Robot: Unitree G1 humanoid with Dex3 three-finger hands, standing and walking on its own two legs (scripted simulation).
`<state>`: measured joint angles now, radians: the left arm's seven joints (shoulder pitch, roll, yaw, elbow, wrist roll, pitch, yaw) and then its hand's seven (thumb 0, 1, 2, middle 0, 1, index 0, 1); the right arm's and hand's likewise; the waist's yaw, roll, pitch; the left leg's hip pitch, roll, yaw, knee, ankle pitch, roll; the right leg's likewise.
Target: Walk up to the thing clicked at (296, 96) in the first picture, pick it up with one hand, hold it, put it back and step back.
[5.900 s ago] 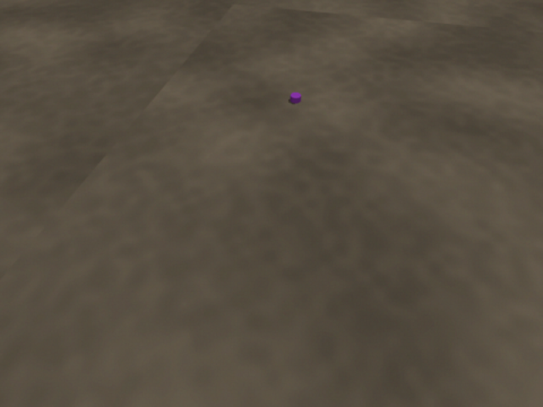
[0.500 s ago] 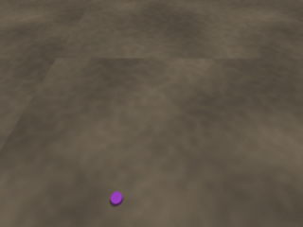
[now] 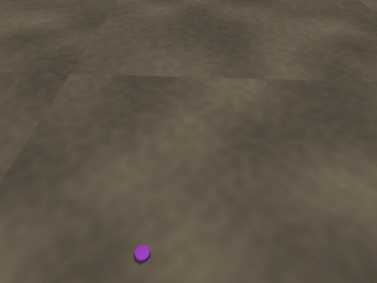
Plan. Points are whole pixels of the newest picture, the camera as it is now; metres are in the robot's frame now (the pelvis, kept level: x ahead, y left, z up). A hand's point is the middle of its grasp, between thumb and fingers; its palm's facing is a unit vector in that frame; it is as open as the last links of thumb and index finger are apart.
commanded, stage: walk up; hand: left
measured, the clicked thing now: (142, 253) +0.40 +0.22 -0.76
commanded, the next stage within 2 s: stand in 0.66 s
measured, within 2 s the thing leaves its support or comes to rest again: neither
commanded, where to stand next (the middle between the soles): +0.06 -0.01 m, yaw +0 degrees
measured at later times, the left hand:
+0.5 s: hand out of the picture +0.08 +0.25 -0.16, palm faces -0.02 -0.95 -0.32, open 7.4 cm
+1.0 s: hand out of the picture +0.10 +0.25 -0.15, palm faces -0.02 -0.94 -0.34, open 7.4 cm
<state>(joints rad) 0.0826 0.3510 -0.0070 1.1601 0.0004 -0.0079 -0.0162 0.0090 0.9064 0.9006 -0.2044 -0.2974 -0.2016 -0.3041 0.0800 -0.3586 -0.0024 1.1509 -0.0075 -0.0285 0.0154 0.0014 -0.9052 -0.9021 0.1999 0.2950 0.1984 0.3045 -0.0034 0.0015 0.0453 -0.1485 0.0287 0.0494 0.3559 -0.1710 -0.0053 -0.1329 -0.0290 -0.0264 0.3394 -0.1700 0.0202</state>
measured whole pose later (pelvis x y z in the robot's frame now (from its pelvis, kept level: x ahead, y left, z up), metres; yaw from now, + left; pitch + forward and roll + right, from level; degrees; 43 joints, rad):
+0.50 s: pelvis +0.01 +0.00 +0.00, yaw +0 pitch -2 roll +0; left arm 0.09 0.34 0.00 1.16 0.01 -0.01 -0.01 0.01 0.91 0.90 -0.20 -0.30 -0.20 -0.30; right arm 0.09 -0.35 -0.01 1.17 -0.01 -0.02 0.01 0.00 -0.91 -0.90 0.20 0.30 0.20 0.30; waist -0.01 0.00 0.04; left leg -0.12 0.03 0.05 0.32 -0.16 -0.01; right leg -0.11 -0.03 -0.03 0.31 -0.17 0.02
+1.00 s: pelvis +0.02 +0.00 +0.00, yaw +1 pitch -2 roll +0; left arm 0.09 0.35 0.00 1.15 0.00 -0.01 -0.01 0.01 0.91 0.90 -0.20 -0.30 -0.20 -0.30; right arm 0.09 -0.35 0.00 1.16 -0.01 -0.02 0.01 0.00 -0.91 -0.90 0.20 0.30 0.20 0.30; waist -0.01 0.01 0.04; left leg -0.11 0.03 0.04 0.30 -0.16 -0.01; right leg -0.10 -0.03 -0.04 0.30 -0.17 0.02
